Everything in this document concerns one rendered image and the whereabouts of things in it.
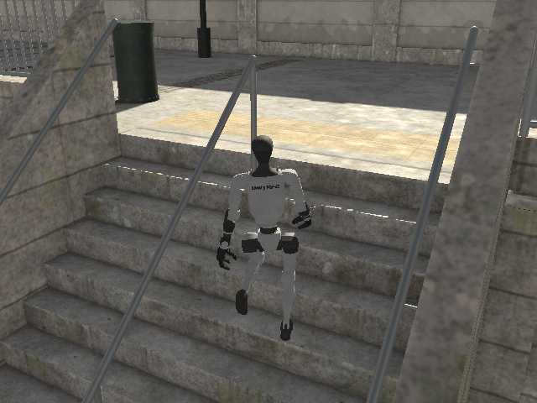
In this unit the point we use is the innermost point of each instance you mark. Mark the stairs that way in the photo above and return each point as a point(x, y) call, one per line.
point(186, 342)

